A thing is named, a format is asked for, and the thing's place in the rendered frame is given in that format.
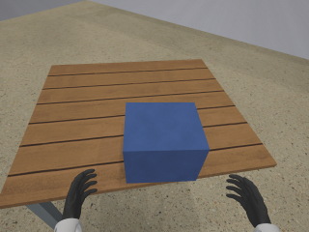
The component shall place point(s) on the left robot forearm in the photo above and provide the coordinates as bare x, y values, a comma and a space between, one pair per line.
69, 225

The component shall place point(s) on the robot left hand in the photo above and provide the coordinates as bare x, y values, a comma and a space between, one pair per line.
77, 195

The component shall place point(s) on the carton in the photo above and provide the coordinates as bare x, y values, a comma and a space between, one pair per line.
163, 142

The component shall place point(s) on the table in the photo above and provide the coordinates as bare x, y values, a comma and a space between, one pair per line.
78, 123

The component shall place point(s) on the robot right hand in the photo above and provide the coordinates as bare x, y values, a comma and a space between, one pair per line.
250, 199

